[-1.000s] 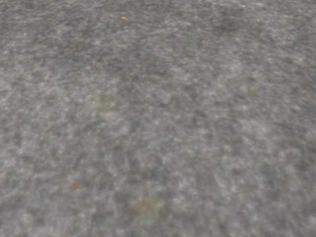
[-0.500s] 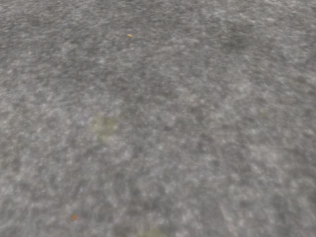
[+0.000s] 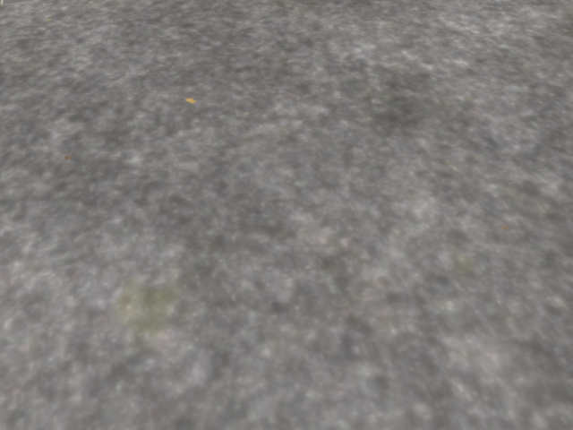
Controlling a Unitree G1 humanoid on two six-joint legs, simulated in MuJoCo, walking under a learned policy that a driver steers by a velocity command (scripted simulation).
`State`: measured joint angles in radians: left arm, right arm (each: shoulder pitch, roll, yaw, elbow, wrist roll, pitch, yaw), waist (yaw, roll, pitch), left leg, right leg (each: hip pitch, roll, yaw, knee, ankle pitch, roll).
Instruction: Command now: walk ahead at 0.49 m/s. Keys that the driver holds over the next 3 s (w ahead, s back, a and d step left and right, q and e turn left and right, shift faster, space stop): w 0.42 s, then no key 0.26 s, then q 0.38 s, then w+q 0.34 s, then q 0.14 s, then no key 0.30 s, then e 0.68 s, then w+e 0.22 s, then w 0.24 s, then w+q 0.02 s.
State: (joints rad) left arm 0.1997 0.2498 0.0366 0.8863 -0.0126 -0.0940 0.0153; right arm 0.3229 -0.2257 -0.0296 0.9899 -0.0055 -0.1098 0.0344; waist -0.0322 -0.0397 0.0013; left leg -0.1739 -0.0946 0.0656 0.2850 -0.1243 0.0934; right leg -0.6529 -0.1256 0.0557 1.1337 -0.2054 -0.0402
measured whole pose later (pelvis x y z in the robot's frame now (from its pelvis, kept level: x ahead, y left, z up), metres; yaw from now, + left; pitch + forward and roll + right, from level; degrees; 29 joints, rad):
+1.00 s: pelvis +0.40 -0.06 -0.01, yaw +7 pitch +3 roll -1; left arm 0.12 0.27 0.05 0.90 0.00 -0.01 0.06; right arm 0.15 -0.26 -0.07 0.84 -0.01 -0.01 -0.02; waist -0.03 -0.01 0.03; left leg -0.43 -0.06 -0.06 0.43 -0.05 0.06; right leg -0.49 0.02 0.05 0.92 -0.44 0.03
